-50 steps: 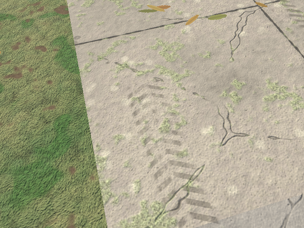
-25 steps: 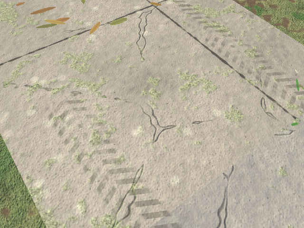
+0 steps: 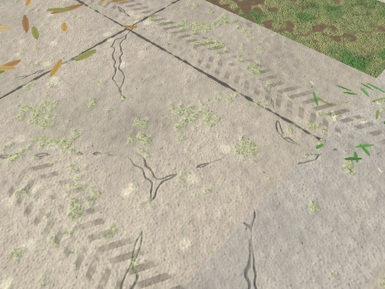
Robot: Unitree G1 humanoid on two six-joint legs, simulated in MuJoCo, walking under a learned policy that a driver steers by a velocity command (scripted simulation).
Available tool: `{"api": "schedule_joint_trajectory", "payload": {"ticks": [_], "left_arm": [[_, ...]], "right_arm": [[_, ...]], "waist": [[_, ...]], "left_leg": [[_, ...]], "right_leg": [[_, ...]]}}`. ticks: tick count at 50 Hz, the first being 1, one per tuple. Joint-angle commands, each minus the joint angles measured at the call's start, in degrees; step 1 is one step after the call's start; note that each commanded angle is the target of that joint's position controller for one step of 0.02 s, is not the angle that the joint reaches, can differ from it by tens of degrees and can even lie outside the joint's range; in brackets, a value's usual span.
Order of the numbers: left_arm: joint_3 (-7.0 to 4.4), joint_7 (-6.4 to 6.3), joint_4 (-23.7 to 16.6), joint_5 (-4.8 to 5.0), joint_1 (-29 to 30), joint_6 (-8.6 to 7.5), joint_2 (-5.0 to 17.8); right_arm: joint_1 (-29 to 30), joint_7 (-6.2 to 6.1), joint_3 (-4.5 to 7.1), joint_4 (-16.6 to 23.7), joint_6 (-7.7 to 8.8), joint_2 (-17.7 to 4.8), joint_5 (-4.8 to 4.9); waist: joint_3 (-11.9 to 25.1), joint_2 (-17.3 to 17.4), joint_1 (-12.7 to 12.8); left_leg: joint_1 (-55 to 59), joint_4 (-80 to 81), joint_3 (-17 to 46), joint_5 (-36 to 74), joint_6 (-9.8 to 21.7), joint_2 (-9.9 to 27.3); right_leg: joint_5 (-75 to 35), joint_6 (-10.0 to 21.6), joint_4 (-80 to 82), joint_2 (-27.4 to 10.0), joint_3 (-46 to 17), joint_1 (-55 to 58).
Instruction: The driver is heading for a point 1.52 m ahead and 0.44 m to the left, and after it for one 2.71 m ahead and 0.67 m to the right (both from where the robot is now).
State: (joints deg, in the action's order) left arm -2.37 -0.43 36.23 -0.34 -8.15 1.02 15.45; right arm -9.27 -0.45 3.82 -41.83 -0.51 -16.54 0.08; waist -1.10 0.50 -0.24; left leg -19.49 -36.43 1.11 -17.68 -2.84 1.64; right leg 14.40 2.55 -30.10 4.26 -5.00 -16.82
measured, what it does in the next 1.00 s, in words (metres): steps on the spot: left foot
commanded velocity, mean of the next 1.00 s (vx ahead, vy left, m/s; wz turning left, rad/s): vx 0.00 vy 0.00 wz -0.04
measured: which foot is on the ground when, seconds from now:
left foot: up 0.00-0.00, down 0.02-1.00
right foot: down 0.00-1.00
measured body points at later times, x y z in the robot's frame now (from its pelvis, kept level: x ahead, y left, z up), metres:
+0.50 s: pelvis +0.01 +0.03 +0.00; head +0.02 +0.03 +0.45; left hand +0.14 +0.28 -0.11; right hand +0.17 -0.22 -0.10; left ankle +0.01 +0.14 -0.74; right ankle +0.01 -0.10 -0.74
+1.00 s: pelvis +0.02 +0.05 +0.00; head +0.02 +0.05 +0.45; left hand +0.13 +0.30 -0.13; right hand +0.14 -0.20 -0.11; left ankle +0.01 +0.14 -0.74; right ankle +0.01 -0.10 -0.73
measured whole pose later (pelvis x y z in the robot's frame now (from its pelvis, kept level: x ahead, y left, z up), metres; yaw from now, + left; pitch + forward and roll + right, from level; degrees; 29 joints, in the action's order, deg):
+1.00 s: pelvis +0.02 +0.05 +0.00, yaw -1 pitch -1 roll +0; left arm -3.2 -2.4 45.7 -0.4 -12.9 1.1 12.0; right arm -13.9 -0.2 1.6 -40.6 1.8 -11.9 -0.5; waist -1.0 -0.3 0.1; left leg -12.2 -30.9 -1.4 -17.8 2.3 -1.8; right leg 17.3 -1.9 -31.2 0.8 -7.1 -13.0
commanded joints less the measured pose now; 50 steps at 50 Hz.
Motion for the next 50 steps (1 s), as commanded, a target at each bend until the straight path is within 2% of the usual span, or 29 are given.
{"api": "schedule_joint_trajectory", "payload": {"ticks": [1, 2, 3, 4, 5, 7, 11, 17, 27, 47, 48, 49, 50], "left_arm": [[-0.94, 0.03, -2.1, -0.06, -0.7, -1.01, 5.3], [-0.73, 0.09, -1.8, -1.21, -3.3, -1.46, 4.5], [-0.91, 0.05, -1.7, -0.98, -5.6, -1.64, 3.9], [-1.11, -0.10, -1.0, -1.42, -3.7, -1.52, 5.8], [-1.53, -0.11, -1.1, -1.16, -1.4, -1.26, 6.5], [-1.66, -0.25, -1.3, -0.80, 0.0, -0.48, 6.3], [-1.49, -0.02, -0.4, -0.39, -1.1, -0.73, 4.4], [-1.66, -0.17, 0.8, -0.33, -2.2, -0.99, 3.8], [-1.91, -1.01, 1.7, -0.27, -3.1, -0.77, 3.6], [-2.16, -2.07, 5.8, -0.18, -3.8, -0.61, 2.3], [-2.02, -2.12, 6.5, -0.21, -4.7, -0.55, 1.7], [-2.01, -2.19, 7.0, -0.03, -5.1, -0.52, 1.5], [-2.18, -2.24, 7.1, 0.29, -5.0, -0.75, 1.8]], "right_arm": [[-1.2, 0.37, 0.80, 4.0, 1.77, -5.0, -1.21], [-1.9, 0.09, 1.43, 4.9, 1.89, -9.1, -1.89], [0.9, 0.28, 1.16, 3.8, 1.91, -8.7, -1.75], [4.0, 0.60, 0.18, 5.2, 2.17, -4.7, -1.27], [4.1, 0.67, 0.03, 5.3, 2.37, -4.0, -1.24], [2.3, 0.62, 0.25, 5.3, 3.02, -5.4, -1.08], [0.1, 0.05, -0.32, 5.5, 3.04, -4.2, -0.93], [0.2, 0.13, -0.65, 6.7, 2.62, -3.4, -0.82], [-0.5, 0.59, -0.85, 6.9, 2.88, -2.2, -0.74], [-3.4, 0.25, -0.64, 5.4, 3.29, -1.2, -0.68], [-4.3, 0.17, -0.69, 4.8, 3.17, -0.9, -0.76], [-4.6, -0.03, -0.48, 4.5, 2.91, -1.5, -0.60], [-5.6, -0.34, 0.19, 4.2, 2.57, -3.5, -0.20]], "waist": [[5.8, -5.1, -1.0], [7.1, 2.4, 1.4], [6.8, 11.3, 5.0], [5.6, 9.6, 3.7], [4.2, 8.2, 2.2], [2.9, 5.2, 0.6], [2.9, 1.9, 0.0], [3.1, -1.1, -0.2], [2.8, -0.7, 0.3], [1.5, -0.3, 0.5], [2.7, 0.2, 0.5], [1.8, 1.3, 0.3], [0.1, 3.7, -0.4]], "left_leg": [[12.4, 14.3, 2.2, 15.8, 2.2, 2.3], [15.9, 13.3, 8.4, 28.6, 4.8, 9.5], [8.9, 13.5, 11.2, 22.8, 9.9, 12.0], [5.6, 14.7, 10.1, 14.4, 9.8, 9.7], [5.6, 14.1, 7.4, 9.2, 7.5, 6.9], [5.5, 12.8, 5.1, 6.8, 5.3, 4.7], [6.8, 10.6, 3.4, 8.2, 4.9, 3.4], [7.5, 9.4, 2.7, 9.5, 5.1, 2.6], [6.5, 9.9, 2.4, 10.0, 5.1, 1.8], [6.0, 12.5, 3.3, 8.5, 6.1, 1.8], [6.5, 13.4, 3.4, 3.2, 6.3, 1.6], [6.3, 14.9, 4.3, -5.5, 7.1, 1.6], [6.4, 17.2, 7.6, -15.9, 9.1, 3.1]], "right_leg": [[-9.2, 5.1, 5.1, -11.0, -12.1, -0.1], [-1.5, 1.6, -0.5, -6.2, -7.8, -2.5], [4.9, -0.9, 0.3, -3.4, -2.4, 0.6], [2.1, -2.3, 1.5, -4.4, -2.3, 4.0], [-0.2, -2.1, 1.6, -4.0, -2.4, 3.4], [-4.6, -0.9, 1.6, -4.4, -3.6, 2.6], [-6.9, -0.3, 2.3, -4.9, -4.4, 2.0], [-8.7, -1.1, 2.4, -5.2, -4.7, 2.4], [-10.4, -1.7, 2.1, -5.5, -4.8, 4.6], [-9.7, -3.4, 2.8, -5.7, -4.2, 5.5], [-5.6, -3.5, 2.6, -4.9, -3.2, 5.9], [0.8, -3.3, 1.4, -3.5, -1.5, 4.3], [8.2, -3.0, -2.1, -1.7, 1.1, 0.3]]}}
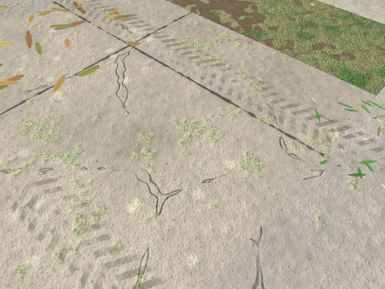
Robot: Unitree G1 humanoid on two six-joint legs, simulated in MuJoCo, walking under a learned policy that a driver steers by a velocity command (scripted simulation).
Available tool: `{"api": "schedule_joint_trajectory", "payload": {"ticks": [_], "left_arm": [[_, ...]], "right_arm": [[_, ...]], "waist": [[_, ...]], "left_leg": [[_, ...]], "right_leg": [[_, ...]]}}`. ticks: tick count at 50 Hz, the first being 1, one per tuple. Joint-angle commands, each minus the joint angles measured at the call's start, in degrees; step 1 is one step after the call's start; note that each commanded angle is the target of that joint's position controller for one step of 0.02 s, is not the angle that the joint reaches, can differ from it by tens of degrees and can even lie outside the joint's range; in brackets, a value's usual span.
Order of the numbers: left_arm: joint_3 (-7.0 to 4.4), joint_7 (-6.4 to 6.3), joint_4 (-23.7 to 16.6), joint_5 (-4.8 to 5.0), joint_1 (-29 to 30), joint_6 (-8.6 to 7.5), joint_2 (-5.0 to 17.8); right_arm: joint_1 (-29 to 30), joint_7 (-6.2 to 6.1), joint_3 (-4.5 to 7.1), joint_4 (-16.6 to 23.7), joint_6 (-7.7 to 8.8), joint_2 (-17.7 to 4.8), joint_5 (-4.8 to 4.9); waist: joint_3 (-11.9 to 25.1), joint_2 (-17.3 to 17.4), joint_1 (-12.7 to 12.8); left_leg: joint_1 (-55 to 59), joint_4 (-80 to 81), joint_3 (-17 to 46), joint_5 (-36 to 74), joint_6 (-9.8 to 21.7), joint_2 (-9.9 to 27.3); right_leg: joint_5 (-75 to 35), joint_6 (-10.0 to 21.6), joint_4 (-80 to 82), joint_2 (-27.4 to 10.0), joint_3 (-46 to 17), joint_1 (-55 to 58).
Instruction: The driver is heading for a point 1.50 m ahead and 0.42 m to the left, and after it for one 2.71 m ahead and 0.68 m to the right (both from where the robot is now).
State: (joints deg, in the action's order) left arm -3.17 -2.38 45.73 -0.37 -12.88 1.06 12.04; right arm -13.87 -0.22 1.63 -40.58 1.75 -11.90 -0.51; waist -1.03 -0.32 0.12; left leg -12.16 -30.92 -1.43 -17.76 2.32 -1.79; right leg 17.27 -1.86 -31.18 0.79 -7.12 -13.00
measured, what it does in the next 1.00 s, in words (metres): walks ahead, turning left: right foot, then left foot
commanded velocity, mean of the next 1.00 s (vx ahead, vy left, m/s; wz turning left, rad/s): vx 0.41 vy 0.00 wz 0.25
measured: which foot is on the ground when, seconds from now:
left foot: down 0.00-0.28, up 0.30-0.76, down 0.78-1.00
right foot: down 0.00-0.00, up 0.02-0.26, down 0.28-0.80, up 0.82-1.00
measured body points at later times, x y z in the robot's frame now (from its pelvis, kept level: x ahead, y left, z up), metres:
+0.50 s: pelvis +0.13 -0.07 +0.01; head +0.14 -0.09 +0.46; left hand +0.14 +0.20 -0.11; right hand +0.28 -0.33 -0.10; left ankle +0.19 +0.10 -0.65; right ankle +0.08 -0.16 -0.73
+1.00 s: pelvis +0.41 +0.01 +0.01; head +0.44 +0.03 +0.46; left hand +0.48 +0.32 -0.09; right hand +0.59 -0.22 -0.09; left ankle +0.42 +0.08 -0.73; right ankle +0.50 -0.16 -0.65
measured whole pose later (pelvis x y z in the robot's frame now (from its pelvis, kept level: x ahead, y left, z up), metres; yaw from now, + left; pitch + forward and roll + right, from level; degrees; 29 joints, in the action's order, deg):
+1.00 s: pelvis +0.41 +0.01 +0.01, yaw +18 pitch +2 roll +1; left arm -1.9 -0.5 39.6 -0.9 -9.8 -6.2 17.6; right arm -17.3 1.4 3.5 -39.1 3.2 -16.1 0.5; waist -2.1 -1.6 -1.3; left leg -15.1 -21.7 2.8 -8.0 6.6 -7.8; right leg 15.2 -2.2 -63.7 -6.6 -5.2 -36.6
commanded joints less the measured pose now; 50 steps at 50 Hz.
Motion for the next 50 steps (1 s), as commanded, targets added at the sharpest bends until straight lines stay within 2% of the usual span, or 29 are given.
{"api": "schedule_joint_trajectory", "payload": {"ticks": [1, 3, 5, 7, 9, 11, 13, 14, 15, 16, 17, 18, 20, 22, 27, 30, 33, 36, 37, 38, 39, 40, 41, 42, 43, 44, 46, 48, 50], "left_arm": [[-1.37, -0.22, -3.2, 0.57, 1.1, -1.43, 5.2], [-1.39, 0.31, -5.4, 1.60, 5.9, -3.45, 5.9], [-1.68, 1.11, -5.8, 2.11, 6.7, -4.74, 6.4], [-1.37, 2.07, -5.1, 2.09, 6.1, -5.65, 5.8], [-0.92, 2.90, -3.8, 1.70, 4.6, -6.27, 4.7], [-1.10, 3.49, -1.7, 1.62, 0.3, -6.43, 4.8], [-2.07, 3.26, 1.0, 1.91, -7.3, -6.05, 6.7], [-3.01, 2.69, 1.8, 1.97, -13.0, -6.19, 10.0], [-4.41, 2.53, 1.3, 1.16, -17.5, -6.41, 18.1], [-3.77, 3.06, 1.3, 0.44, -16.7, -7.16, 16.0], [-2.58, 3.27, 0.5, 0.87, -12.6, -7.68, 12.6], [-1.79, 3.40, -0.2, 0.87, -9.5, -7.83, 10.3], [-1.00, 3.29, -0.9, 0.24, -5.7, -7.53, 8.8], [-0.83, 2.98, -0.2, -0.03, -6.8, -7.67, 8.3], [-0.79, 2.02, 1.0, -0.31, -7.8, -7.52, 9.5], [-0.80, 1.54, 1.9, 0.21, -9.2, -7.41, 10.5], [-0.98, 1.51, 3.2, 0.76, -11.1, -6.61, 11.4], [-1.69, 1.05, 2.5, 0.79, -9.6, -5.31, 13.8], [-2.01, 0.68, 2.0, 0.66, -9.3, -4.74, 14.8], [-2.21, 0.39, 1.5, 0.51, -8.5, -4.19, 15.5], [-2.02, 0.11, 0.4, 0.55, -7.6, -4.27, 15.5], [0.39, 0.94, -2.4, -1.38, -13.2, -5.52, 7.7], [1.19, 2.25, -3.2, -0.47, -13.1, -8.13, 8.2], [-0.31, 2.96, -5.2, 2.06, -5.3, -9.50, 12.8], [0.13, 2.94, -7.1, 2.45, -1.8, -10.14, 12.3], [0.14, 2.40, -6.9, 1.30, -1.2, -10.14, 11.5], [-0.47, 1.99, -6.9, 0.00, -3.7, -8.59, 11.9], [-0.30, 1.72, -7.1, -0.79, -4.5, -7.25, 10.7], [0.10, 1.34, -8.7, -1.18, -0.9, -6.68, 9.6]], "right_arm": [[-3.1, -0.93, 2.87, 2.4, 0.10, -9.8, 0.79], [-6.0, -1.57, 3.50, 1.4, 0.44, -12.1, 1.07], [-7.1, -1.66, 3.70, 0.6, 1.47, -12.5, 0.87], [-4.8, -1.33, 3.57, 1.1, 1.66, -11.9, 1.62], [-2.7, -0.81, 3.75, 1.2, 1.30, -12.5, 2.06], [-2.6, -0.38, 3.81, 0.7, 0.71, -12.6, 2.60], [-2.9, -0.02, 2.88, 0.4, 0.73, -10.0, 2.10], [-1.3, 0.27, 1.71, 1.2, 1.17, -6.5, 1.37], [-1.2, 0.04, 0.69, 4.5, 2.31, -3.0, 0.90], [-0.8, -0.29, 1.97, 5.0, 3.18, -7.7, 2.73], [-0.3, -0.07, 2.65, 4.9, 3.61, -10.3, 3.83], [-0.1, 0.13, 2.72, 4.1, 3.72, -10.5, 3.31], [-0.5, 0.67, 2.97, 2.7, 3.37, -9.8, 1.95], [-1.3, 1.34, 2.65, 1.8, 2.57, -8.2, 2.04], [5.4, 1.30, 1.99, 4.8, 2.00, -6.2, 2.01], [11.4, 2.39, 1.12, 7.1, 2.36, -4.7, 1.74], [15.0, 3.77, 0.85, 9.3, 2.64, -4.5, 2.03], [13.4, 4.74, 1.85, 10.5, 2.55, -6.9, 1.91], [9.5, 4.69, 2.68, 9.9, 2.24, -8.5, 1.92], [1.7, 4.36, 4.01, 8.2, 1.98, -11.0, 2.07], [-7.5, 3.30, 5.66, 6.2, 1.55, -14.2, 2.10], [-11.4, 2.18, 6.78, 5.4, 1.28, -20.2, 1.57], [-12.2, 2.10, 6.05, 6.3, 1.76, -18.5, 1.63], [-10.9, 1.99, 5.19, 5.7, 1.92, -15.1, 0.93], [-7.0, 1.88, 4.71, 5.7, 2.09, -13.7, 1.25], [-2.7, 1.89, 4.26, 6.5, 2.20, -12.6, 1.35], [1.6, 1.80, 3.72, 7.9, 2.40, -11.0, 0.53], [1.6, 1.47, 3.79, 7.0, 2.76, -11.2, 1.06], [0.1, 0.75, 4.08, 5.9, 2.78, -12.5, 1.16]], "waist": [[-2.0, 7.7, -1.7], [-7.5, 9.4, -3.4], [-7.0, 7.9, -3.6], [-4.7, 5.9, -2.8], [-2.4, 6.0, -1.7], [-0.5, 5.8, 0.6], [1.6, 5.0, 4.1], [2.9, -0.5, 7.0], [5.2, -15.2, 6.7], [3.5, -11.4, 6.4], [-2.0, -8.1, 4.4], [-3.5, -6.5, 3.2], [-3.4, -4.7, 1.2], [-2.4, -4.9, 1.1], [-3.8, -3.5, 2.5], [-5.3, -3.1, 4.6], [-6.7, -2.4, 5.1], [-2.5, -4.7, 2.0], [0.8, -6.1, -0.4], [5.4, -6.2, -4.6], [10.0, -3.7, -9.8], [17.6, 11.5, -5.6], [28.0, 11.4, -5.6], [20.3, 6.4, -7.8], [11.6, 2.4, -5.5], [6.7, -2.3, -2.4], [3.9, 0.4, 1.5], [3.1, 1.7, 2.4], [1.5, 2.0, 1.6]], "left_leg": [[-0.1, 15.8, 17.2, -25.1, 7.0, 11.3], [-0.6, 22.2, 30.4, -29.9, 12.8, 20.6], [4.9, 22.8, 32.1, -22.9, 14.1, 22.8], [6.8, 22.6, 24.8, -14.3, 11.7, 19.5], [2.4, 21.2, 16.0, -5.3, 9.9, 14.6], [-2.6, 17.9, 11.2, -3.5, 9.0, 12.4], [-9.0, 10.6, 9.1, -5.0, 6.7, 10.3], [-15.2, -3.4, 4.4, -3.8, 3.1, 6.3], [-28.9, -24.9, -0.3, -12.4, -0.8, -0.1], [-35.4, -35.7, 6.4, -15.8, -0.3, 0.8], [-40.1, -38.7, 7.7, -9.9, 1.0, 4.3], [-39.8, -38.4, 6.8, -4.1, 1.6, 6.1], [-35.7, -34.5, 7.0, 3.8, 1.2, 8.5], [-33.6, -33.6, 6.0, 8.8, 0.0, 8.3], [-32.5, -19.0, 6.0, 19.3, -2.0, 5.6], [-29.2, -9.9, 2.0, 24.4, -1.5, 5.5], [-29.9, -4.9, 0.4, 22.0, 0.5, 5.0], [-24.1, -3.9, -3.8, 13.9, 4.0, 1.1], [-19.0, -4.4, -5.1, 10.9, 5.3, -1.0], [-8.8, -3.1, -5.5, 10.7, 6.9, -3.0], [8.0, -0.5, -0.8, 13.2, 9.3, -1.8], [32.3, -1.3, 25.3, 12.0, 17.5, 13.5], [40.2, 10.1, 52.3, 0.0, 24.9, 22.1], [34.8, 13.4, 45.0, -2.5, 20.2, 19.5], [24.3, 14.6, 36.5, 0.8, 17.7, 17.3], [14.4, 15.4, 30.5, 7.1, 16.1, 14.7], [2.9, 18.0, 24.3, 15.1, 15.3, 10.9], [-2.4, 19.0, 20.5, 20.5, 15.9, 9.7], [-5.8, 19.2, 17.4, 22.4, 15.3, 8.1]], "right_leg": [[8.7, 1.5, -5.8, 2.2, 5.4, -9.2], [9.9, 2.4, -14.2, -1.4, 5.4, -18.1], [13.3, 3.6, -20.6, -4.6, 3.4, -25.5], [11.0, 4.5, -15.0, -5.4, 4.7, -22.7], [4.8, 4.0, -7.3, -3.1, 8.2, -11.9], [-5.7, 3.1, 0.1, -0.2, 11.5, -0.4], [-5.8, 3.4, 3.1, 1.1, 11.4, 11.5], [-0.3, 6.0, 8.2, -6.2, 0.9, 18.3], [10.3, 14.6, 16.7, -21.0, -25.7, 24.9], [22.5, 20.2, 21.6, -24.6, -37.2, 21.3], [24.9, 18.8, 21.8, -23.1, -31.8, 19.0], [19.1, 16.5, 21.8, -20.1, -25.0, 16.8], [4.4, 12.9, 22.7, -15.8, -13.4, 12.9], [-7.1, 12.0, 23.5, -13.6, -5.4, 11.6], [-19.5, 11.0, 24.7, -11.9, 6.5, 9.5], [-20.6, 10.3, 25.6, -12.6, 10.4, 9.5], [-25.7, 9.9, 23.3, -14.8, 12.4, 15.1], [-52.8, 8.5, 13.7, -15.8, 14.9, 20.6], [-62.8, 8.0, 7.1, -15.7, 15.6, 21.8], [-66.7, 7.1, -3.3, -15.0, 16.3, 19.5], [-58.7, 5.2, -17.7, -12.9, 16.9, 8.7], [-9.0, 2.1, -40.9, -4.0, 15.6, -16.2], [16.5, 1.8, -52.8, 3.1, 2.3, -27.5], [11.0, 2.7, -53.6, -0.7, -1.1, -33.2], [5.4, 3.4, -48.9, -3.2, 0.2, -33.5], [2.4, 2.9, -43.8, -5.4, 1.1, -30.6], [-0.6, 1.5, -38.8, -7.8, 1.1, -23.5], [-1.9, -0.6, -35.0, -8.0, 2.6, -21.9], [-6.6, -2.3, -28.5, -7.5, 3.7, -22.5]]}}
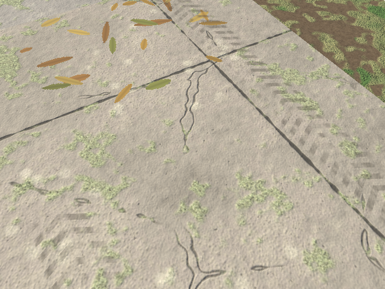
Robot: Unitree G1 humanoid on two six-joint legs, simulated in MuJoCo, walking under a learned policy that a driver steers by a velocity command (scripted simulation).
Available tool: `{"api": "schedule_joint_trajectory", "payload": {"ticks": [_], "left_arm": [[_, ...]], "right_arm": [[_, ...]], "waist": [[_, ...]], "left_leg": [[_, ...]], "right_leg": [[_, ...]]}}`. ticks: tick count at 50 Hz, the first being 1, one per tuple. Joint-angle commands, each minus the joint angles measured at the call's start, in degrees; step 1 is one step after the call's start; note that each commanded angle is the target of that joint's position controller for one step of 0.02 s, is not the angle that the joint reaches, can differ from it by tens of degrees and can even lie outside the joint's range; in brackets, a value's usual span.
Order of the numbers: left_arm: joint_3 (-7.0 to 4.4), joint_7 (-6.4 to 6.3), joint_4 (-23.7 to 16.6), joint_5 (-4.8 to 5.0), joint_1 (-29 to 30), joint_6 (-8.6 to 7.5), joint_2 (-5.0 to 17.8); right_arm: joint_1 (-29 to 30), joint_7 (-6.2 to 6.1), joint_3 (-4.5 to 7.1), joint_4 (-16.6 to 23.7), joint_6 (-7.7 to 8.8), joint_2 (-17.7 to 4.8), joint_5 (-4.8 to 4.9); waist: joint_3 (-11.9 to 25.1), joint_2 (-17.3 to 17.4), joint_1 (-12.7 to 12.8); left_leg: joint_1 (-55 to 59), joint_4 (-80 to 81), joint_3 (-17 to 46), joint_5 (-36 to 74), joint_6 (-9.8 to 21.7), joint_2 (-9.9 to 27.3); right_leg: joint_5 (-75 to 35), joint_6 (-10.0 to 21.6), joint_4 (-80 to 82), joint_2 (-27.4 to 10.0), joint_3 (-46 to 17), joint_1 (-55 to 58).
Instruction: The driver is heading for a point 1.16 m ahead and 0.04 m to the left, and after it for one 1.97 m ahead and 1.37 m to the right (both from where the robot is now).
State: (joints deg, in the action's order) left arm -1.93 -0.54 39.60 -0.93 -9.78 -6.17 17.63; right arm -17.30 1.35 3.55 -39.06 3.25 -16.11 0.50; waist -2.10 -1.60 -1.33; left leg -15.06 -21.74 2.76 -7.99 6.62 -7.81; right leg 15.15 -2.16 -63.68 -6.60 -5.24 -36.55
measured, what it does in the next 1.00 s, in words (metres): walks ahead, turning left: right foot, then left foot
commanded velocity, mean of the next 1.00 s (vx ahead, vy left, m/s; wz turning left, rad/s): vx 0.50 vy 0.00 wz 0.29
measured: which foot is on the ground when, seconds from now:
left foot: down 0.00-0.28, up 0.30-0.74, down 0.76-1.00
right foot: up 0.00-0.24, down 0.26-0.78, up 0.80-1.00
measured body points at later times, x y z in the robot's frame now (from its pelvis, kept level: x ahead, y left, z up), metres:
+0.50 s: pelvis +0.27 -0.05 +0.00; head +0.30 -0.05 +0.45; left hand +0.27 +0.24 -0.10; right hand +0.49 -0.27 -0.10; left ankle +0.27 +0.11 -0.66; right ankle +0.30 -0.15 -0.74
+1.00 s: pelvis +0.51 +0.09 +0.01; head +0.52 +0.11 +0.46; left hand +0.55 +0.39 -0.11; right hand +0.65 -0.16 -0.10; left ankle +0.48 +0.17 -0.74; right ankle +0.62 -0.06 -0.66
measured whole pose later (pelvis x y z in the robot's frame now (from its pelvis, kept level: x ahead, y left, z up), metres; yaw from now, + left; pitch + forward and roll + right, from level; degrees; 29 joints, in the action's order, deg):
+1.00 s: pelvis +0.51 +0.09 +0.01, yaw +15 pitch +1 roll +1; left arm -3.1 0.2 44.6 1.3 -12.9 -3.2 18.1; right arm -17.8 1.5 3.0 -43.9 5.1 -15.1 -0.8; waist -0.6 -3.2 -1.5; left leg -8.6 -17.5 -4.3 -10.0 3.8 -2.9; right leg 10.8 -0.9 -60.6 -5.9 -3.6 -37.3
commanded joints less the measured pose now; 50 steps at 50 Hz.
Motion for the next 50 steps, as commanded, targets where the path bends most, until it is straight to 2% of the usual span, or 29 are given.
{"api": "schedule_joint_trajectory", "payload": {"ticks": [1, 4, 7, 10, 12, 13, 14, 15, 16, 17, 18, 19, 21, 23, 25, 28, 31, 34, 36, 37, 38, 39, 40, 41, 42, 43, 44, 46, 50], "left_arm": [[-0.91, -0.60, -3.4, -0.62, -1.4, 0.55, 3.6], [-0.20, -0.20, -5.0, -0.07, 6.0, 0.01, 2.0], [-0.53, 0.65, -6.3, 1.06, 10.3, -0.72, 3.2], [-1.76, 1.38, -6.6, 1.42, 9.7, -1.43, 5.8], [-2.86, 1.19, -5.2, 1.49, 3.3, -1.87, 7.0], [-3.72, 0.76, -4.6, 0.62, -3.0, -2.19, 9.0], [-4.82, 0.27, -4.0, -0.76, -10.3, -2.03, 13.5], [-5.22, 0.91, -1.9, 0.32, -13.9, -1.12, 13.2], [-3.94, 0.85, -3.1, 0.92, -11.4, -0.78, 7.9], [-3.29, 0.69, -3.2, 0.83, -9.5, -0.29, 5.9], [-2.75, 0.78, -2.9, 0.45, -7.4, -0.05, 4.9], [-2.31, 0.83, -2.3, 0.20, -6.2, -0.04, 3.7], [-2.16, 1.04, -1.3, 0.28, -5.5, -0.42, 3.1], [-2.54, 1.24, 0.0, 0.77, -6.0, -0.82, 4.3], [-2.97, 1.20, 1.1, 1.07, -6.5, -0.77, 5.8], [-3.16, 1.05, 2.5, 1.66, -7.5, -0.09, 7.3], [-3.35, 1.07, 4.5, 2.30, -10.8, 0.63, 8.7], [-3.58, 1.01, 6.1, 2.79, -12.3, 1.53, 9.6], [-3.75, 0.72, 6.5, 2.99, -11.3, 2.24, 10.5], [-3.43, 0.56, 6.7, 2.96, -11.3, 2.46, 9.8], [-2.48, 0.35, 6.0, 2.11, -11.2, 2.34, 7.7], [-0.52, 0.51, 3.6, 0.90, -14.8, 1.42, 2.0], [-0.50, 0.65, 4.1, 1.49, -15.3, 0.19, 3.1], [-1.84, 1.05, 3.2, 3.04, -11.4, -0.33, 7.5], [-1.81, 1.10, 2.4, 3.19, -7.9, -0.47, 7.5], [-1.81, 0.92, 2.5, 2.45, -6.6, -0.21, 6.7], [-2.05, 0.88, 2.9, 2.02, -7.2, 0.51, 6.2], [-1.73, 0.99, 4.1, 2.24, -9.7, 2.09, 3.9], [-1.85, 0.58, 2.4, 2.19, -5.1, 3.13, 2.8]], "right_arm": [[2.6, -1.18, 2.26, 3.9, 1.12, -8.7, 0.22], [-0.1, -1.76, 2.38, 2.7, 0.36, -9.3, 0.86], [-2.8, -1.96, 2.60, 1.4, -0.18, -10.0, 1.23], [-3.1, -2.23, 2.44, 1.1, -0.76, -9.3, 1.21], [-1.7, -2.20, 2.13, 1.5, -1.10, -8.2, 0.93], [-1.7, -1.94, 1.06, 2.0, -0.88, -5.2, 0.56], [-6.5, -1.80, -0.20, 3.3, -0.47, -1.2, 0.78], [-9.6, -1.85, -0.40, 4.3, -0.02, -3.1, 1.69], [-6.4, -1.94, 0.96, 3.3, -0.32, -8.5, 2.05], [-1.3, -1.95, 1.26, 4.0, -0.66, -9.4, 1.34], [1.1, -1.88, 1.14, 4.6, -0.70, -8.2, 0.61], [2.1, -1.63, 1.20, 4.9, -0.70, -7.1, 0.45], [0.8, -1.19, 0.74, 4.3, -0.95, -4.7, 0.94], [2.2, -1.08, 0.28, 4.5, -1.08, -3.4, 0.53], [5.2, -0.87, -0.33, 5.2, -0.70, -2.5, -0.07], [10.6, -0.04, -1.11, 5.8, 0.31, -1.4, -0.03], [15.9, 0.63, -1.21, 7.1, 0.87, -1.7, 0.54], [18.2, 1.15, -0.75, 8.3, 1.13, -3.1, 0.84], [14.2, 1.15, 0.15, 7.5, 1.31, -4.8, 0.49], [7.5, 0.79, 1.37, 5.2, 1.22, -6.8, 0.13], [-1.9, 0.14, 2.76, 3.0, 0.97, -10.0, -0.14], [-8.1, -0.53, 3.94, 2.4, 0.47, -16.1, -1.34], [-9.4, -0.35, 3.25, 2.0, 0.41, -13.9, -0.39], [-6.0, -0.15, 2.10, 1.8, 0.64, -10.6, -0.03], [-2.6, -0.05, 1.48, 2.1, 0.76, -8.7, 0.13], [0.9, 0.15, 0.97, 2.1, 0.91, -6.9, -0.23], [3.1, 0.32, 0.55, 2.2, 1.34, -5.3, -0.69], [4.5, 0.39, 0.74, 1.3, 2.38, -5.1, -0.93], [2.7, -0.40, 1.38, -1.7, 3.48, -6.3, -1.56]], "waist": [[2.0, 3.6, 2.1], [2.1, 5.2, -1.3], [2.5, 6.5, -3.1], [3.2, 8.2, -1.8], [4.7, 9.4, 1.9], [10.2, 7.2, 5.0], [19.0, -4.5, 5.2], [21.6, -18.0, 4.4], [14.1, -9.4, 5.7], [8.2, -4.6, 6.2], [4.4, -2.3, 5.2], [2.1, -2.9, 3.9], [1.3, -5.1, 2.2], [0.9, -4.4, 1.8], [0.8, -3.0, 2.2], [0.4, -2.7, 4.0], [-0.4, -2.9, 6.0], [-1.2, -3.7, 5.5], [1.0, -3.9, 2.0], [5.3, -2.8, -1.4], [11.8, -0.7, -5.6], [19.4, 12.6, -5.0], [23.9, 16.1, -5.3], [15.3, 11.8, -4.8], [9.8, 9.2, -3.5], [6.3, 6.2, -1.7], [4.5, 6.9, 0.2], [4.0, 7.6, 2.1], [0.7, 5.0, 1.5]], "left_leg": [[-3.6, 9.8, 12.3, 11.9, 10.2, 13.2], [-3.7, 7.7, 11.0, 6.1, 7.1, 10.8], [-0.2, 5.2, 15.1, 2.1, 6.3, 12.5], [5.8, -0.2, 21.2, 0.4, 5.1, 14.8], [5.6, -5.6, 22.2, 2.3, 3.2, 13.5], [2.3, -15.7, 19.2, 1.8, 1.2, 10.5], [-13.4, -34.7, 11.0, -11.6, -3.0, 3.4], [-27.3, -47.9, 7.4, -26.9, -4.7, 3.0], [-31.6, -53.6, 8.5, -22.1, -5.4, 6.6], [-31.6, -54.3, 6.5, -17.0, -5.8, 8.2], [-30.0, -52.1, 5.8, -13.5, -6.0, 9.5], [-28.3, -49.4, 5.8, -11.2, -5.9, 10.8], [-24.3, -45.8, 4.3, -9.8, -6.0, 11.6], [-24.6, -40.9, 3.4, -8.2, -6.4, 11.8], [-25.3, -33.9, 2.4, -4.1, -6.7, 12.8], [-22.1, -22.3, -0.3, 4.1, -6.7, 12.9], [-18.6, -15.0, -2.2, 7.2, -6.5, 11.5], [-17.3, -10.7, -2.3, 3.6, -4.4, 10.7], [-9.6, -7.1, -4.1, 2.1, -2.4, 8.8], [0.7, -5.4, -5.4, 2.8, -0.9, 7.1], [15.5, -6.9, -1.1, 3.8, 1.4, 11.2], [35.7, -4.8, 23.6, -1.8, 9.1, 26.3], [37.5, 3.1, 39.9, -8.3, 13.1, 30.6], [31.4, 4.0, 32.7, -10.8, 10.7, 28.6], [23.9, 4.8, 24.5, -7.9, 8.8, 25.9], [17.0, 6.6, 19.1, -4.1, 7.6, 23.6], [11.9, 8.6, 15.1, 0.0, 6.7, 21.9], [6.6, 11.9, 9.9, 4.7, 6.9, 21.0], [6.5, 14.4, 1.7, 11.1, 6.3, 20.9]], "right_leg": [[-8.3, -2.4, 8.4, 0.4, 2.0, 0.9], [-19.1, -2.4, 23.7, 3.5, 2.5, 4.9], [-20.5, -2.1, 30.7, 5.7, 1.6, 7.4], [-14.1, -0.1, 35.1, 6.3, -0.3, 9.6], [-11.2, 2.6, 38.5, 6.4, 1.1, 18.3], [-10.3, 5.6, 38.2, 1.5, -2.4, 30.0], [-5.2, 12.6, 38.8, -11.5, -20.0, 51.0], [9.7, 17.7, 44.4, -19.0, -40.9, 57.1], [16.8, 15.6, 46.3, -17.2, -36.7, 51.4], [12.7, 13.5, 46.8, -14.3, -28.0, 44.6], [5.8, 12.9, 48.1, -11.4, -21.5, 38.0], [1.0, 12.6, 49.6, -9.0, -16.9, 33.7], [-4.3, 12.9, 52.2, -6.6, -11.0, 29.1], [-9.5, 14.3, 53.8, -6.6, -7.5, 28.3], [-13.9, 15.0, 54.7, -7.0, -5.1, 29.5], [-16.4, 13.9, 55.1, -5.6, -0.4, 29.8], [-15.8, 13.1, 54.5, -6.0, 1.1, 31.0], [-17.7, 12.0, 52.6, -8.5, 0.3, 35.2], [-27.9, 10.5, 47.0, -8.3, 1.8, 36.4], [-35.7, 9.2, 38.6, -5.9, 4.4, 34.8], [-31.1, 7.0, 25.8, -3.1, 6.9, 26.9], [-6.0, 2.6, 3.2, 5.1, 9.6, 4.8], [18.0, 2.3, -7.0, 7.9, 1.2, -3.9], [15.2, 2.8, -10.6, 4.3, -0.1, -9.3], [9.9, 3.3, -8.7, 1.8, 1.4, -9.1], [5.8, 3.1, -5.6, 0.0, 1.9, -7.1], [2.6, 2.9, -3.0, -1.5, 1.3, -3.7], [-0.9, 2.0, -1.9, -1.8, 1.1, 0.6], [-10.3, 0.7, 5.7, -0.5, -2.0, -3.9]]}}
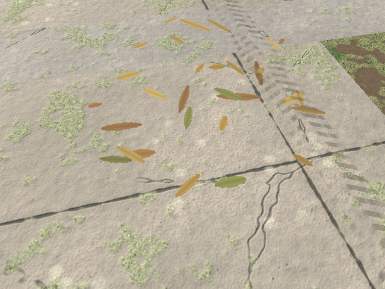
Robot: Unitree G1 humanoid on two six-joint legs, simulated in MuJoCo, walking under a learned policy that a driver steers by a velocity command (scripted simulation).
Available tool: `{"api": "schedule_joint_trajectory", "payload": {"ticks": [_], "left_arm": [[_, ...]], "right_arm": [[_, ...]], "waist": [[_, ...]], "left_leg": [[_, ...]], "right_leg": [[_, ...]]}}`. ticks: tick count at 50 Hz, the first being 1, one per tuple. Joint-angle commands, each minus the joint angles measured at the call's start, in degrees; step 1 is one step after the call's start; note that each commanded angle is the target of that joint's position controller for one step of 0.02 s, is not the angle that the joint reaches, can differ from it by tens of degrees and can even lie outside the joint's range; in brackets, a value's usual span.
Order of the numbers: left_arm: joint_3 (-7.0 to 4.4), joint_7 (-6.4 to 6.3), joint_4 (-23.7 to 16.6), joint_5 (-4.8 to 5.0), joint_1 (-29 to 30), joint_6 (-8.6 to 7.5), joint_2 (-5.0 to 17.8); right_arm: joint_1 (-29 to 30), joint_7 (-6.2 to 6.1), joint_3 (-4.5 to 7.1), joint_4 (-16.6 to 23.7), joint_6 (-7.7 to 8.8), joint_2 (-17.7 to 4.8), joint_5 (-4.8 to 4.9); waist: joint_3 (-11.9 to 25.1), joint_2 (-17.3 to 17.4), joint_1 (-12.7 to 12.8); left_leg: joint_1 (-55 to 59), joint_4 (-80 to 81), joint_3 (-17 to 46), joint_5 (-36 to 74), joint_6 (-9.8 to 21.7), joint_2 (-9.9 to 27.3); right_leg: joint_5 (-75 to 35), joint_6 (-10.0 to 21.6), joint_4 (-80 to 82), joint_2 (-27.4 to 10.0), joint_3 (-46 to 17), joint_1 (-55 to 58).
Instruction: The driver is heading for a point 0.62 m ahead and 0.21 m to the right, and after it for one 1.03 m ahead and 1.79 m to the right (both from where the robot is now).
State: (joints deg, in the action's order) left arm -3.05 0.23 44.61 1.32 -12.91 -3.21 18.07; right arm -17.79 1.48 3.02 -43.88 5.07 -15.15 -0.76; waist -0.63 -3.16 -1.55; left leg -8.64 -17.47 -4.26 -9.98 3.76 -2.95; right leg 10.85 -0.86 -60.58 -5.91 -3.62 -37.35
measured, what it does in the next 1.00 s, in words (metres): walks ahead, turning right: right foot, then left foot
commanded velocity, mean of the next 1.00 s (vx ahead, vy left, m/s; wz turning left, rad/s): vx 0.45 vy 0.00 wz -0.52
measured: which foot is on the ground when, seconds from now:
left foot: down 0.00-0.32, up 0.34-0.76, down 0.78-1.00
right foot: up 0.00-0.28, down 0.30-0.80, up 0.82-1.00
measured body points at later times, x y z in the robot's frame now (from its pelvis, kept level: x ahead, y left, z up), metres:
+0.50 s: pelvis +0.27 -0.08 -0.01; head +0.31 -0.09 +0.44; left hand +0.45 +0.16 -0.11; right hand +0.34 -0.38 -0.11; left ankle +0.31 +0.09 -0.66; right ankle +0.29 -0.15 -0.75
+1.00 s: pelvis +0.52 -0.09 -0.01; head +0.56 -0.11 +0.44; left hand +0.79 +0.07 -0.11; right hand +0.49 -0.40 -0.10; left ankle +0.61 -0.02 -0.75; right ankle +0.46 -0.22 -0.67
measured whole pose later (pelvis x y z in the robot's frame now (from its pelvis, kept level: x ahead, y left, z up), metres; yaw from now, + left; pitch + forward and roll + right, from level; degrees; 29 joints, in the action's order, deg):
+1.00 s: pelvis +0.52 -0.09 -0.01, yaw -34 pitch +1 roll +1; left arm -4.8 -1.4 36.1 1.1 -13.7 1.9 19.0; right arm -9.8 0.1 2.9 -42.3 3.9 -15.0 -1.1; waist -3.6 -2.7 -0.4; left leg -15.7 -24.2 -4.7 -9.8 1.9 0.0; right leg 23.3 -3.4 -64.1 -1.3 -2.7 -33.4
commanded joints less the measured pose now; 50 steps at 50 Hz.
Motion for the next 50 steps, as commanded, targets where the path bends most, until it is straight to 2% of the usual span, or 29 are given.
{"api": "schedule_joint_trajectory", "payload": {"ticks": [1, 5, 10, 11, 13, 14, 15, 16, 17, 18, 19, 20, 21, 22, 24, 26, 30, 33, 36, 38, 39, 40, 41, 42, 43, 44, 45, 47, 50], "left_arm": [[-0.69, 0.00, -3.0, -0.12, -0.9, 0.04, 2.1], [0.02, 1.34, -5.3, -0.32, 6.1, -0.42, 0.6], [0.33, 3.24, -9.9, -0.23, 12.8, -0.46, 0.4], [0.17, 3.63, -10.7, -0.21, 12.9, -0.44, 0.7], [-0.80, 3.92, -11.2, -0.28, 9.6, -0.11, 2.5], [-1.94, 3.77, -10.2, -0.25, 3.9, 0.10, 4.4], [-3.73, 3.04, -8.1, -0.10, -5.2, 0.25, 7.4], [-5.39, 1.62, -6.9, -0.01, -13.0, 0.96, 12.9], [-5.40, 1.62, -8.5, 0.27, -9.9, 0.47, 15.6], [-4.07, 1.77, -8.9, -0.11, -11.2, 0.17, 10.5], [-3.40, 1.62, -8.7, -0.57, -9.6, -0.19, 8.2], [-3.09, 1.65, -9.0, -0.49, -6.0, -0.43, 7.4], [-2.57, 1.46, -9.8, -0.61, -2.8, -0.52, 5.6], [-2.27, 1.20, -10.7, -1.20, -1.1, -0.50, 5.1], [-2.48, 0.77, -10.8, -1.02, -0.3, -0.69, 5.7], [-2.87, 0.07, -10.1, -0.81, -1.4, -0.75, 7.1], [-3.20, -0.91, -8.7, -0.20, -4.2, 0.02, 8.0], [-3.39, -1.04, -7.5, 0.19, -7.0, 0.49, 8.4], [-3.38, -1.29, -7.1, 0.20, -7.2, 0.87, 7.7], [-3.07, -1.25, -7.5, -0.05, -5.8, 1.19, 6.4], [-2.11, -1.10, -8.2, -0.41, -5.4, 1.12, 3.7], [-1.10, -1.31, -9.8, -0.29, -9.9, 0.98, 0.3], [-0.91, -1.48, -10.7, 0.15, -14.0, 0.72, 2.0], [-2.32, -1.64, -9.4, 0.28, -12.3, 1.22, 7.2], [-2.92, -1.75, -10.0, -0.07, -7.7, 1.97, 8.7], [-3.19, -1.87, -10.6, -0.50, -5.6, 2.65, 8.5], [-3.51, -1.91, -10.9, -0.56, -5.1, 3.38, 8.0], [-2.86, -1.78, -11.0, -0.04, -6.2, 4.62, 4.6], [-2.27, -1.69, -12.6, -0.39, -3.3, 5.28, 2.9]], "right_arm": [[3.0, -0.76, 1.91, 2.7, 1.62, -7.5, -0.22], [1.6, -1.47, 2.12, 1.0, 1.32, -9.0, 0.24], [-2.2, -1.95, 2.70, -1.9, -0.71, -10.5, 1.25], [-1.9, -2.13, 2.84, -2.0, -1.24, -11.0, 1.41], [-0.8, -2.76, 3.29, -1.6, -2.14, -12.7, 1.52], [-0.3, -3.13, 3.42, -1.3, -2.67, -13.2, 1.46], [0.4, -3.50, 3.15, -0.9, -2.86, -12.9, 1.59], [-1.4, -3.51, 1.83, 0.5, -2.10, -9.6, 0.07], [-5.2, -2.30, -0.33, 3.0, -0.13, -3.3, -0.34], [0.7, -1.13, 0.91, 3.4, 2.08, -9.2, 1.39], [5.5, -0.66, 1.03, 5.3, 3.05, -10.0, 3.12], [6.5, -0.95, 0.71, 5.5, 3.38, -8.8, 2.33], [6.6, -1.37, 1.17, 5.1, 3.04, -9.3, 0.91], [5.5, -1.33, 1.37, 5.0, 2.33, -9.3, 0.46], [4.0, -1.44, 1.26, 4.8, 1.10, -8.1, -0.13], [6.5, -1.72, 0.79, 5.7, 0.40, -6.7, -0.36], [15.5, -1.31, -0.20, 7.5, 0.72, -4.6, 0.00], [19.3, -0.63, 0.12, 8.7, 1.36, -5.9, 0.98], [18.4, -0.17, 1.23, 8.8, 2.09, -8.3, 1.27], [12.1, -0.42, 2.27, 7.2, 2.60, -9.5, 1.23], [6.6, -0.89, 3.11, 6.7, 2.90, -11.6, 0.02], [0.5, -1.42, 4.22, 6.5, 2.73, -16.5, -1.68], [-1.8, -0.88, 4.30, 5.1, 1.78, -15.8, -0.77], [1.2, -0.93, 2.92, 6.6, 1.33, -10.7, 0.05], [3.8, -1.17, 2.11, 7.4, 0.62, -8.1, -0.01], [6.6, -1.22, 1.60, 7.3, 0.08, -6.8, -0.11], [8.4, -1.28, 1.29, 6.9, -0.24, -6.0, -0.10], [9.7, -1.36, 1.61, 5.8, -0.32, -7.0, -0.47], [10.3, -2.06, 2.51, 4.4, -0.80, -9.5, -0.21]], "waist": [[-1.0, 6.4, 1.5], [-3.1, 5.5, -1.3], [-5.1, 5.0, -3.4], [-4.6, 5.5, -2.8], [-0.6, 7.9, -0.2], [3.0, 8.5, 3.1], [7.7, 7.0, 8.1], [13.9, -1.9, 10.0], [20.4, -13.3, 4.1], [21.7, -5.2, 8.5], [13.7, -2.4, 8.2], [7.9, 3.9, 5.2], [5.6, 4.1, 3.2], [4.3, 2.5, 1.5], [3.4, 1.7, 0.1], [1.9, 1.6, 0.5], [0.8, -0.7, 4.1], [0.9, -1.7, 5.6], [1.2, -3.3, 4.2], [2.8, -4.4, 0.6], [7.5, -2.3, -2.2], [16.2, 9.2, -2.0], [19.7, 23.0, -0.4], [13.8, 14.9, -0.9], [9.2, 9.9, -1.2], [6.0, 7.5, -0.2], [4.1, 8.2, 1.2], [2.6, 11.1, 2.4], [3.9, 10.4, 2.1]], "left_leg": [[0.8, 10.3, 6.7, 13.8, 8.4, 15.7], [3.0, 11.3, 1.1, 13.9, 6.5, 15.6], [14.0, 6.8, -1.7, 20.4, 5.3, 18.8], [15.4, 4.5, -2.4, 26.1, 4.7, 19.1], [16.6, -3.7, -4.4, 46.3, 3.2, 18.8], [15.6, -12.1, -5.5, 53.5, 2.3, 17.9], [9.5, -24.6, -6.9, 51.1, 0.4, 15.7], [-6.1, -43.1, -7.1, 26.7, -2.0, 12.2], [-29.8, -62.9, 1.3, -21.8, -5.3, -1.2], [-35.8, -65.2, 11.5, -20.8, -3.8, 2.2], [-37.8, -62.7, 10.6, -16.4, -2.6, 4.4], [-36.0, -56.7, 10.0, -12.5, -2.5, 6.9], [-32.6, -51.5, 9.8, -10.3, -3.0, 8.6], [-29.1, -49.8, 9.8, -9.0, -3.7, 9.3], [-26.8, -45.6, 8.7, -7.6, -5.7, 9.3], [-26.8, -39.1, 7.6, -3.6, -7.6, 8.6], [-22.1, -20.9, 6.9, 11.9, -8.4, 5.2], [-19.4, -14.8, 8.0, 14.4, -7.8, 3.5], [-17.0, -11.2, 9.7, 9.0, -5.8, 3.3], [-8.5, -8.1, 8.3, 6.5, -3.4, 3.2], [1.9, -8.0, 11.7, 7.4, -0.6, 7.9], [21.7, -8.4, 28.1, 11.0, 6.2, 20.9], [27.2, -4.1, 47.0, 9.1, 12.1, 28.9], [21.8, -4.0, 41.9, 10.0, 10.7, 27.3], [15.3, -4.6, 31.7, 16.2, 8.8, 25.0], [9.0, -4.3, 24.4, 23.3, 7.9, 22.2], [4.3, -3.6, 19.4, 26.8, 7.2, 20.1], [-1.6, -0.2, 12.8, 28.4, 7.5, 17.4], [0.2, 1.7, 9.0, 32.0, 9.6, 19.3]], "right_leg": [[-9.4, -0.5, 6.0, -0.8, -3.6, -3.3], [-18.0, 0.5, 18.2, 0.3, 0.2, -1.5], [-11.3, 3.3, 24.9, 1.3, 3.6, -5.4], [-8.4, 4.1, 25.5, 2.1, 4.9, -4.4], [-2.3, 6.3, 25.3, 5.8, 8.7, 3.1], [-0.8, 7.7, 25.7, 8.3, 10.0, 10.8], [-4.2, 10.0, 29.6, 10.0, 9.1, 24.8], [-7.2, 14.1, 29.8, -0.3, -6.9, 43.0], [2.2, 26.1, 38.4, -13.3, -40.8, 60.0], [5.8, 23.9, 42.6, -13.0, -41.1, 60.4], [2.9, 21.3, 42.9, -10.9, -32.2, 53.8], [-3.4, 19.4, 43.4, -8.2, -25.6, 44.4], [-9.1, 18.4, 44.2, -6.3, -21.2, 38.1], [-12.4, 18.4, 45.6, -4.9, -19.2, 33.3], [-16.9, 19.0, 47.3, -3.7, -16.7, 28.0], [-18.7, 18.5, 48.0, -2.2, -13.4, 24.2], [-11.2, 14.5, 46.6, 1.7, -10.1, 21.2], [-6.3, 13.4, 44.4, 0.3, -13.9, 23.3], [-3.8, 12.1, 39.6, -1.7, -19.5, 28.0], [-5.2, 10.2, 34.2, -0.2, -20.3, 27.6], [-6.3, 7.8, 23.6, 3.5, -17.1, 24.7], [6.9, 3.3, 4.4, 10.8, -9.4, 9.9], [26.9, 1.0, -8.4, 11.8, -6.6, -2.3], [23.8, -0.2, -14.4, 8.5, -8.4, -5.1], [20.2, -1.1, -15.6, 6.8, -6.1, -4.6], [18.0, -1.8, -13.9, 5.2, -4.6, -3.0], [16.6, -2.1, -11.5, 3.5, -3.8, -1.1], [13.7, -2.6, -7.6, 3.1, -0.7, 3.1], [8.6, -3.3, -0.4, 2.1, 0.2, 2.5]]}}
Keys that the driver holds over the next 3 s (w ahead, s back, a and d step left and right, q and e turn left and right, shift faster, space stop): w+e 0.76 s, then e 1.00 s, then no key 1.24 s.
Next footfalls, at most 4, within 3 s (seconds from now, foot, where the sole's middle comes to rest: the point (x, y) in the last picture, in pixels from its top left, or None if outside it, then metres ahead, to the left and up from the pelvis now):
0.30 right None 0.32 -0.16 -0.78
0.78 left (199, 250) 0.64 -0.04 -0.78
1.26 right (272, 271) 0.56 -0.30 -0.78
1.66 left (223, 228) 0.73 -0.14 -0.78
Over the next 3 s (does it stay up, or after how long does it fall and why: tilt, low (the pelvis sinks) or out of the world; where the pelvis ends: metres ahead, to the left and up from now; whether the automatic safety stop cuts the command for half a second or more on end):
stays up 0.57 -0.17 -0.01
